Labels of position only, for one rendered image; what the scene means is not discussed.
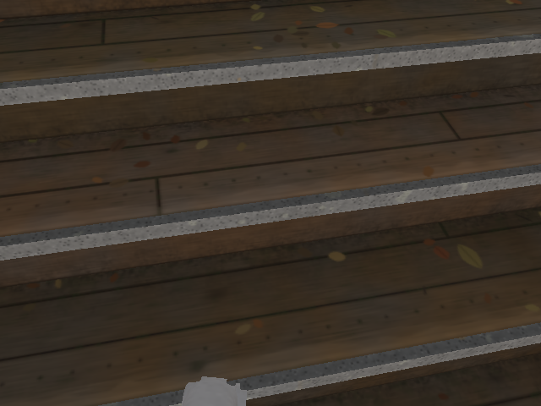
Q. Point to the left robot thigh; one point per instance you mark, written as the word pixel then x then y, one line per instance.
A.
pixel 212 391

